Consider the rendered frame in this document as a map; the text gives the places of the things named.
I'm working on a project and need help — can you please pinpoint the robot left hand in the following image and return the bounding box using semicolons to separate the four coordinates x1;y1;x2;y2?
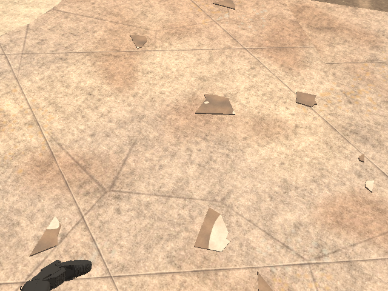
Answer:
20;260;92;291

